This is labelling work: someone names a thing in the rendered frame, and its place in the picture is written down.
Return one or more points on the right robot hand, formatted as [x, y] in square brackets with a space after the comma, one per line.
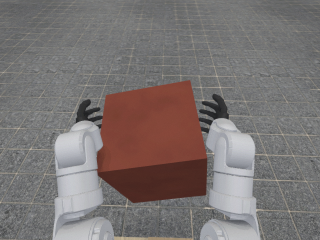
[221, 111]

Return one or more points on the left robot forearm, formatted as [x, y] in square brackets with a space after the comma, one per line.
[76, 168]

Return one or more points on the left robot hand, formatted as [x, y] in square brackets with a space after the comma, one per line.
[82, 115]

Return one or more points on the right robot forearm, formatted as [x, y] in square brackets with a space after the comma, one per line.
[234, 160]

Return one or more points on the right robot upper arm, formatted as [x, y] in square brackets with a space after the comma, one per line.
[227, 229]

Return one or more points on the left robot upper arm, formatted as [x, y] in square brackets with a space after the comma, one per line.
[96, 228]

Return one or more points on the carton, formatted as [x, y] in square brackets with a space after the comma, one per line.
[153, 147]

